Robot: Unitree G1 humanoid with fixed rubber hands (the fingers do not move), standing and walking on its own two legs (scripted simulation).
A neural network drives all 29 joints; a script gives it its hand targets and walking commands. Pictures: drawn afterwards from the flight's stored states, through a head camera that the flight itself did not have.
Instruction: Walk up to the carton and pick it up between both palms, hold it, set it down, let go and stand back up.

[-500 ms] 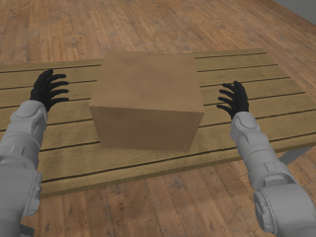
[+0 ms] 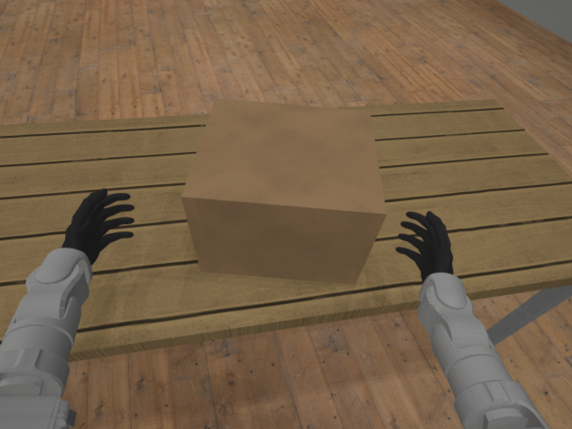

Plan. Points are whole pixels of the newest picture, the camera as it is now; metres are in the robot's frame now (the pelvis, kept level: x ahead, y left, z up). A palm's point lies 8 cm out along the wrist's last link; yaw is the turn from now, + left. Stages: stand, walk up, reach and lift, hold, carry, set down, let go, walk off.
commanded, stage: set down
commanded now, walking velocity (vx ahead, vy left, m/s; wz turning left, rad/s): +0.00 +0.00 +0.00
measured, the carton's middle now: (285, 191) +0.54 -0.03 -0.01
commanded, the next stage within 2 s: none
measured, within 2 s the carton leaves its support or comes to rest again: neither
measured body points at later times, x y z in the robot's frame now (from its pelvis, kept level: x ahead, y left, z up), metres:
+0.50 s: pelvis +0.00 +0.00 +0.00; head +0.03 +0.02 +0.45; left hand +0.31 +0.28 +0.01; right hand +0.29 -0.22 +0.00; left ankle -0.02 +0.09 -0.74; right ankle +0.02 -0.14 -0.74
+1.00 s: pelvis -0.01 +0.00 -0.01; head +0.02 +0.01 +0.44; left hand +0.24 +0.28 -0.03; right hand +0.24 -0.21 -0.03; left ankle -0.02 +0.09 -0.74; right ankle +0.02 -0.14 -0.74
